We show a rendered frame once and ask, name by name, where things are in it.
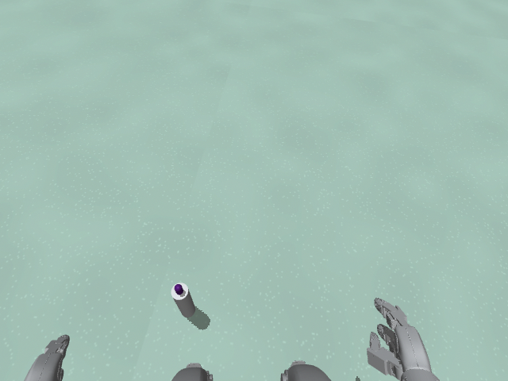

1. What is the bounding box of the bottle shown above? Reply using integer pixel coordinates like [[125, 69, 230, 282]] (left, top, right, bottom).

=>
[[171, 283, 195, 318]]

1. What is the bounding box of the right robot hand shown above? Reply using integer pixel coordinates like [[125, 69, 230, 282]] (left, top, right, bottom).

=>
[[367, 298, 432, 381]]

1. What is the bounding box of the left robot hand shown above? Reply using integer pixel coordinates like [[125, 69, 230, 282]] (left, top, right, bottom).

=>
[[24, 335, 70, 381]]

